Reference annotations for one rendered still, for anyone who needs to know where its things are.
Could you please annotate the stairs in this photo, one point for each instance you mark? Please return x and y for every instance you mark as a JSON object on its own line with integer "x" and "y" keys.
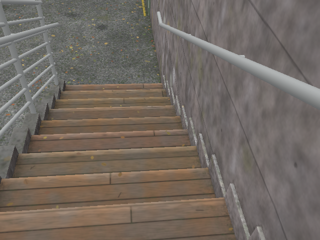
{"x": 112, "y": 162}

